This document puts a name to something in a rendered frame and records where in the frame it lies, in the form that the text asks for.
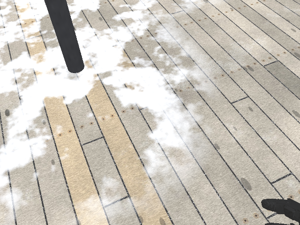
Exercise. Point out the right robot hand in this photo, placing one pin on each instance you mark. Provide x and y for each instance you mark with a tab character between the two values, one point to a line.
289	208

